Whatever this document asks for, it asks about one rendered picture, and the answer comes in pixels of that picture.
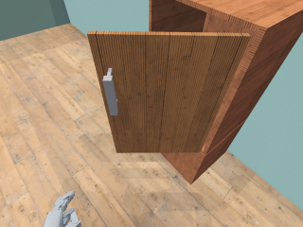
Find left robot hand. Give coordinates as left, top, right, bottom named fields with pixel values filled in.
left=44, top=190, right=81, bottom=227

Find cupboard door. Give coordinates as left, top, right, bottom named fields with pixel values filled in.
left=87, top=30, right=251, bottom=153

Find handle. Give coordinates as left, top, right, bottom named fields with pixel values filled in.
left=102, top=68, right=118, bottom=115

